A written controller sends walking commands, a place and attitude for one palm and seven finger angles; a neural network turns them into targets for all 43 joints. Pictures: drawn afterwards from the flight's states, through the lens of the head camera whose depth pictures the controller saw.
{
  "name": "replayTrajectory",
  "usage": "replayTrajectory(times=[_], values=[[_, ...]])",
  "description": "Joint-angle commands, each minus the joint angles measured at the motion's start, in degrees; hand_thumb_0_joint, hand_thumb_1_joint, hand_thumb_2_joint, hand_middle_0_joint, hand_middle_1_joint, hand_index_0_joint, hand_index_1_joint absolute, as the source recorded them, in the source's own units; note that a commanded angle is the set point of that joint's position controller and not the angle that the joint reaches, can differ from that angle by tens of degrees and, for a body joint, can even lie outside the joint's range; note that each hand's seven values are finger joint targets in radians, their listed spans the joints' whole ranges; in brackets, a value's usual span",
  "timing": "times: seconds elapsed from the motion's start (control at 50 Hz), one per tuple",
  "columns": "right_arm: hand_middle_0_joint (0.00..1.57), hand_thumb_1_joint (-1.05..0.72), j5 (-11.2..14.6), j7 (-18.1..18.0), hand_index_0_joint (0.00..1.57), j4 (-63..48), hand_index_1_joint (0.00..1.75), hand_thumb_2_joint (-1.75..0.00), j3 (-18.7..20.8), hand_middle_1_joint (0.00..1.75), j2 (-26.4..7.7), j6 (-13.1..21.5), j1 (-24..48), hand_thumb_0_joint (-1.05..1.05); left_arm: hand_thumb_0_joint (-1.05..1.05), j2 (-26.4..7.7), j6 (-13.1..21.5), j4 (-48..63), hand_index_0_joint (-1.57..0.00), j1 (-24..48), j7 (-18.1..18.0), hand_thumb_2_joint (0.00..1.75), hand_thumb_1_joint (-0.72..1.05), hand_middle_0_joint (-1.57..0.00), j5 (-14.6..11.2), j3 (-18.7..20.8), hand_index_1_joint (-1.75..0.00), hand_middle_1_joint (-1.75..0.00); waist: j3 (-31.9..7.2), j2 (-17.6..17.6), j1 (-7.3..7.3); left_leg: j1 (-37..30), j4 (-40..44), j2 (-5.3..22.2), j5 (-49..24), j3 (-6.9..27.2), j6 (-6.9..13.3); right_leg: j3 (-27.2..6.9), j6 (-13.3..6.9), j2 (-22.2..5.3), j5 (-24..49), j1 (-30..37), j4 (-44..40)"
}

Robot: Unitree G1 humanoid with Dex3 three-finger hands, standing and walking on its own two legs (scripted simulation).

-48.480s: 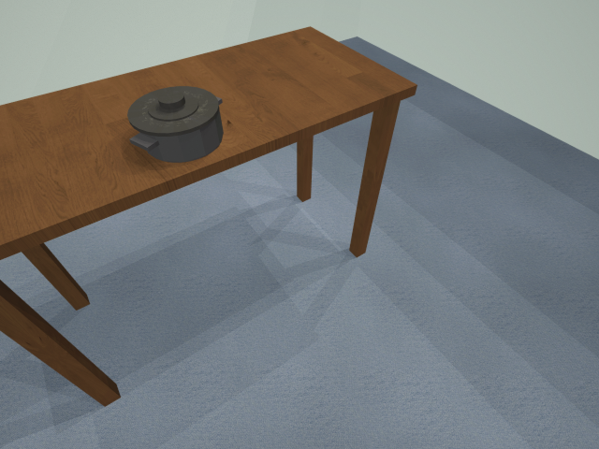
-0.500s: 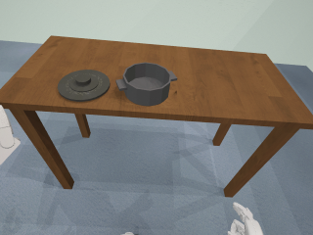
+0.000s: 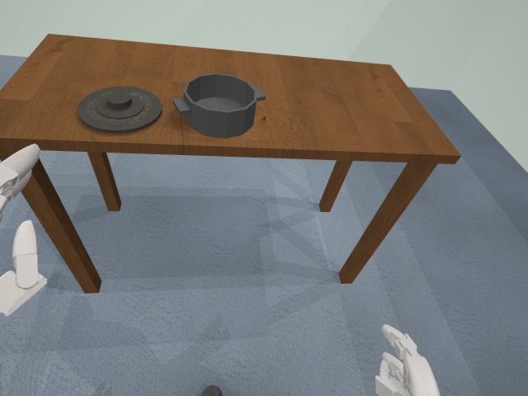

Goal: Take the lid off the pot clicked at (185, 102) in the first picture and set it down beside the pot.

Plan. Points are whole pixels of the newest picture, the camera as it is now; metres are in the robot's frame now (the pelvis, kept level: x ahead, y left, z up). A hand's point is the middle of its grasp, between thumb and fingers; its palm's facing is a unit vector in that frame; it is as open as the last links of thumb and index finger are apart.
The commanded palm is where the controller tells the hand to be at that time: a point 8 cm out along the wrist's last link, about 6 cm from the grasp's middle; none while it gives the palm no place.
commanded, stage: stop stepping back and stand still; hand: left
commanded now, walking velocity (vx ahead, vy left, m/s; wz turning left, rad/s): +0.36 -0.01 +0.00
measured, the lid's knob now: (119, 100) +0.72 +0.34 +0.03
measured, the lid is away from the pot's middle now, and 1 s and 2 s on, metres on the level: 0.23 0.23 0.23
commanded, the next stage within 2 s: let the arm hang, fingers relaxed in 1.58 s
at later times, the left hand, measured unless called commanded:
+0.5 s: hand out of the picture +0.06 +0.23 +0.20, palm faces +0.38 -0.77 -0.50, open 7.4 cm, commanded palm +0.00 +0.30 +0.22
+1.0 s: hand out of the picture -0.03 +0.20 -0.18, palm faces +0.25 -0.95 -0.19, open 6.7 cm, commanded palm none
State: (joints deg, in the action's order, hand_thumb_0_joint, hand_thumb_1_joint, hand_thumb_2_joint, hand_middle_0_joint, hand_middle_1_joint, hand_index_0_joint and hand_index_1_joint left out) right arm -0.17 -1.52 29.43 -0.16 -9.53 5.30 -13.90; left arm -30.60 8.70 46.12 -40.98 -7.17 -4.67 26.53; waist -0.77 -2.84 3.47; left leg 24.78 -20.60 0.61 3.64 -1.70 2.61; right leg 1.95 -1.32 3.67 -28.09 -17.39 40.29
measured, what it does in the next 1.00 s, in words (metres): steps on the spot: right foot, then left foot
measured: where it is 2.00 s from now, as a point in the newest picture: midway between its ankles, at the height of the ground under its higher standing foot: outside the picture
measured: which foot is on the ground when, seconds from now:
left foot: down 0.00-0.04, up 0.06-0.24, down 0.26-0.46, up 0.48-0.68, down 0.70-1.00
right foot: up 0.00-0.04, down 0.06-1.00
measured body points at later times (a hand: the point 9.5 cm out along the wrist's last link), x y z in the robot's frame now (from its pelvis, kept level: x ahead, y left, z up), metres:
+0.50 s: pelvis -0.10 +0.00 -0.02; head -0.11 +0.02 +0.43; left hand +0.03 +0.27 +0.23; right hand +0.06 -0.19 -0.10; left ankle -0.13 +0.16 -0.72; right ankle -0.07 -0.08 -0.75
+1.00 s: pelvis -0.07 +0.02 -0.02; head -0.03 +0.03 +0.42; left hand -0.04 +0.25 -0.16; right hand +0.00 -0.23 -0.16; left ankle -0.10 +0.13 -0.72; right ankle -0.04 -0.10 -0.74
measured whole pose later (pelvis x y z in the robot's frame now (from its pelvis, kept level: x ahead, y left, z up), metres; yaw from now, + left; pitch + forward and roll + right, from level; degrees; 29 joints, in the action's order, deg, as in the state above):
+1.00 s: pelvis -0.07 +0.02 -0.02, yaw +12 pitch +1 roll -1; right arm -1.3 0.0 49.9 3.5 -12.6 -2.5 -19.2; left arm -7.9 -0.7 -45.2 -16.8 -1.6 0.8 3.3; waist 3.0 0.8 1.9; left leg 25.4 -51.6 1.2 26.4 0.7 0.6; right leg 0.5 -0.8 1.6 -19.9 -21.7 40.0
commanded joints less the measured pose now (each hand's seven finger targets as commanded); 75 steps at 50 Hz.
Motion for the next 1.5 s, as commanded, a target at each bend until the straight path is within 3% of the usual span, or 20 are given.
replayTrajectory(times=[0.0, 0.06, 0.1, 0.2, 0.26, 0.28, 0.4, 0.46, 0.58, 0.62, 0.66, 0.7, 0.78, 0.8, 0.86, 0.96, 1.02, 1.12, 1.2, 1.48], values=[[0.20, -0.90, -0.28, -1.32, 0.20, -5.23, 0.30, -0.90, 3.28, 0.30, -7.80, 1.95, 5.46, 0.00, 0.00, -8.56, 4.90, 14.28, -0.20, 0.56, -2.66, 0.90, 0.90, -0.20, 1.29, 8.74, -0.30, -0.30, -7.64, 2.35, -4.63, 0.97, -13.11, -2.34, 28.27, -1.09, -5.09, -3.62, -5.49, -8.79, 1.23, 11.17, -25.40], [0.20, -0.90, 0.20, -2.31, 0.20, -1.50, 0.30, -0.90, 3.32, 0.30, -10.40, -0.06, 2.92, 0.00, 0.00, -10.09, 3.40, 8.26, -0.20, 19.23, -1.64, 0.90, 0.90, -0.20, 0.30, 9.46, -0.30, -0.30, -5.24, -6.98, 0.50, -1.08, -55.36, -0.97, 12.53, 2.98, -2.83, -3.81, -8.68, -21.36, 21.21, -12.27, -26.99], [0.20, -0.90, 2.40, -3.13, 0.20, -2.14, 0.30, -0.90, 4.36, 0.30, -9.89, -0.58, 5.00, 0.00, 0.00, -7.04, 2.45, -1.01, -0.20, 27.70, -0.53, 0.90, 0.90, -0.20, -0.17, 4.83, -0.30, -0.30, 0.72, -8.41, 0.47, 1.13, -56.91, 1.57, 11.70, 6.26, -3.33, -11.16, -7.12, -21.01, -9.92, -21.09, -29.57], [0.20, -0.90, 2.46, -5.33, 0.20, -1.99, 0.30, -0.90, 1.65, 0.30, -8.66, 2.01, 9.54, 0.00, 0.00, 1.08, 2.71, -11.16, -0.20, 33.44, -0.95, 0.90, 0.90, -0.20, 0.57, -4.14, -0.30, -0.30, 8.61, 7.50, -1.43, -11.94, -6.57, 2.54, 26.48, -1.84, 0.09, -4.55, -5.01, -14.26, -13.03, -16.05, -14.87], [0.20, -0.90, 2.50, -4.07, 0.20, -4.77, 0.30, -0.90, 1.07, 0.30, -8.99, 4.75, 6.92, 0.00, 0.00, -0.74, 6.16, -0.47, -0.20, 32.40, -1.18, 0.90, 0.90, -0.20, 1.43, -3.38, -0.30, -0.30, 7.29, 24.52, -0.62, -13.30, 11.15, 20.87, 36.16, 30.36, 10.70, -0.96, 0.84, -2.42, -3.14, -25.29, 22.48], [0.20, -0.90, 2.27, -3.25, 0.20, -5.15, 0.30, -0.90, 2.97, 0.30, -9.28, 5.08, 8.22, 0.00, 0.00, -4.86, 6.42, 0.68, -0.20, 26.73, -0.80, 0.90, 0.90, -0.20, 1.84, 1.63, -0.30, -0.30, -0.42, 11.37, -3.81, -13.63, 8.00, 19.79, 20.60, 20.88, 9.59, -2.96, 1.14, -3.51, -0.49, -17.41, 25.70], [0.20, -0.90, 0.98, -0.72, 0.20, -5.79, 0.30, -0.90, 0.86, 0.30, -8.16, 5.20, 11.01, 0.00, 0.00, -8.40, 5.88, 12.56, -0.20, 5.82, -2.28, 0.90, 0.90, -0.20, 0.83, 7.06, -0.30, -0.30, -2.85, 16.38, -5.85, 9.13, -1.84, 11.04, 34.45, 6.31, 2.29, 1.57, -0.08, -2.36, 2.35, 16.36, -4.49], [0.20, -0.90, 1.27, -1.13, 0.20, -4.07, 0.30, -0.90, 2.81, 0.30, -7.85, 3.25, 10.64, 0.00, 0.00, -8.69, 5.92, 10.69, -0.20, 12.41, -2.10, 0.90, 0.90, -0.20, 0.83, 7.76, -0.30, -0.30, -4.59, -10.80, -4.31, 16.77, -46.46, -1.00, 27.85, 1.25, -1.21, -38.90, -10.11, -23.69, -0.08, 13.09, -27.75], [0.20, -0.90, 1.11, -3.01, 0.20, -0.42, 0.30, -0.90, 2.56, 0.30, -7.15, 0.99, 5.55, 0.00, 0.00, -2.03, 5.47, -6.26, -0.20, 18.33, -2.20, 0.90, 0.90, -0.20, 0.68, 5.48, -0.30, -0.30, -0.61, -6.57, -1.41, -6.51, -27.12, 3.72, 19.78, 1.42, -0.55, -18.48, -9.50, -19.42, -4.74, -9.12, -24.64], [0.20, -0.90, 0.00, 3.35, 0.20, 12.34, 0.30, -0.90, 6.36, 0.30, -11.84, 0.81, -4.28, 0.00, 0.00, 13.16, -8.62, -45.85, -0.20, 18.16, 6.54, 0.90, 0.90, -0.20, 8.22, -19.17, -0.30, -0.30, 1.94, 3.18, 3.87, -16.99, -18.85, 3.51, 17.42, -1.32, -2.61, 1.08, -3.46, -14.20, -4.24, -23.70, -5.51], [0.20, -0.90, -1.34, 3.02, 0.20, 9.65, 0.30, -0.90, 6.08, 0.30, -13.55, -2.75, -5.36, 0.00, 0.00, 16.32, -9.89, -48.81, -0.20, 18.04, 7.13, 0.90, 0.90, -0.20, 7.72, -18.89, -0.30, -0.30, 4.61, 15.71, 2.04, -7.35, 0.71, 15.94, 26.72, 28.35, 6.80, 5.19, 1.56, -3.23, -9.76, -27.06, 20.04], [0.20, -0.90, -2.62, 1.64, 0.20, 7.00, 0.30, -0.90, 7.98, 0.30, -18.98, -0.88, -5.48, 0.00, 0.00, 13.68, -7.71, -50.80, -0.20, 26.92, 7.19, 0.90, 0.90, -0.20, 6.76, -19.15, -0.30, -0.30, 5.06, 0.77, 2.05, -5.52, 4.21, 25.27, 13.92, 43.40, 15.62, -6.95, 1.41, -7.60, -4.94, -27.47, 28.84], [0.20, -0.90, -3.08, 0.66, 0.20, 7.53, 0.30, -0.90, 4.47, 0.30, -12.75, -3.14, 5.43, 0.00, 0.00, 10.31, -8.62, -70.30, -0.20, 20.13, 8.09, 0.90, 0.90, -0.20, 6.70, -18.86, -0.30, -0.30, -0.91, -5.30, -7.93, 13.88, -19.63, 4.21, 14.00, 8.95, 0.68, -8.73, 0.44, -7.74, 6.40, 8.29, -4.43], [0.20, -0.90, -2.06, 0.52, 0.20, 7.28, 0.30, -0.90, 4.05, 0.30, -8.60, -3.69, 4.50, 0.00, 0.00, 4.28, -7.86, -74.34, -0.20, 17.16, 7.08, 0.90, 0.90, -0.20, 6.90, -18.08, -0.30, -0.30, -0.57, -19.34, -7.67, 19.10, -35.08, -4.15, 24.36, -0.41, -3.00, -30.76, -3.42, -20.45, 14.09, 9.16, -17.46], [0.20, -0.90, -1.03, 1.52, 0.20, 11.37, 0.30, -0.90, 4.65, 0.30, -7.03, -4.83, -2.61, 0.00, 0.00, 4.78, -7.31, -79.88, -0.20, 26.14, 6.53, 0.90, 0.90, -0.20, 6.28, -21.14, -0.30, -0.30, 1.87, 6.72, -1.08, 8.32, -45.09, -0.21, 26.10, 2.67, -2.88, -32.82, -9.69, -21.30, 3.15, -3.42, -22.94], [0.20, -0.90, -1.02, 0.99, 0.20, 16.27, 0.30, -0.90, 4.71, 0.30, -4.62, -5.09, -7.91, 0.00, 0.00, 12.77, -7.16, -87.65, -0.20, 28.23, 5.12, 0.90, 0.90, -0.20, 6.33, -20.15, -0.30, -0.30, -2.22, -2.30, 0.79, -8.78, -16.00, 1.76, 18.74, 2.89, -1.32, -17.76, -7.53, -15.03, 19.87, -3.28, -16.26], [0.20, -0.90, -1.63, -0.15, 0.20, 18.05, 0.30, -0.90, 5.36, 0.30, -10.89, -4.52, -10.73, 0.00, 0.00, 16.58, -7.97, -91.11, -0.20, 24.04, 6.12, 0.90, 0.90, -0.20, 4.22, -22.46, -0.30, -0.30, -4.37, 23.32, -0.85, -22.79, 2.46, 19.48, -2.91, 26.18, 9.33, -1.39, 1.39, -2.68, -3.06, -16.08, 7.94], [0.20, -0.90, -1.34, -0.89, 0.20, 21.78, 0.30, -0.90, 3.91, 0.30, -6.79, -4.13, -9.97, 0.00, 0.00, 16.50, -7.65, -95.70, -0.20, 28.32, 6.84, 0.90, 0.90, -0.20, 4.15, -23.55, -0.30, -0.30, -2.25, 13.93, -1.91, -20.60, -4.99, 12.33, -34.65, 8.48, 5.39, -1.07, 1.16, -3.74, 5.53, -2.70, -2.75], [0.20, -0.90, 0.35, -0.29, 0.20, 22.33, 0.30, -0.90, 3.59, 0.30, -3.83, -4.22, -9.02, 0.00, 0.00, 11.45, -6.51, -100.41, -0.20, 22.35, 5.18, 0.90, 0.90, -0.20, 4.37, -22.93, -0.30, -0.30, -3.05, -3.30, -3.15, -8.05, -9.46, 2.94, 2.61, 0.47, -1.81, -11.98, -2.56, -12.90, 45.25, 15.82, -15.10], [0.20, -0.90, -0.72, -0.74, 0.20, 27.50, 0.30, -0.90, 4.14, 0.30, -3.65, -5.00, -7.29, 0.00, 0.00, 14.77, -7.78, -101.79, -0.20, 26.70, 4.59, 0.90, 0.90, -0.20, 4.99, -22.76, -0.30, -0.30, 0.47, 5.73, -2.49, -19.42, -6.20, 5.48, -13.16, 1.54, -0.04, -5.37, -1.54, -7.27, 34.85, 7.52, -11.57]])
